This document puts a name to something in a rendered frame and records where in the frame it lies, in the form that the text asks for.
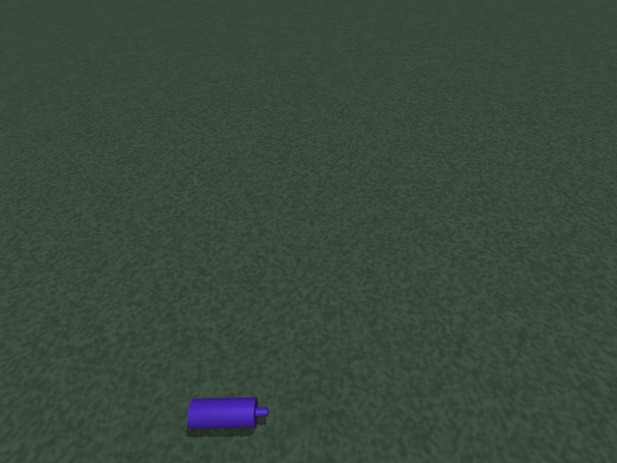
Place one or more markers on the bottle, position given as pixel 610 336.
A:
pixel 235 412

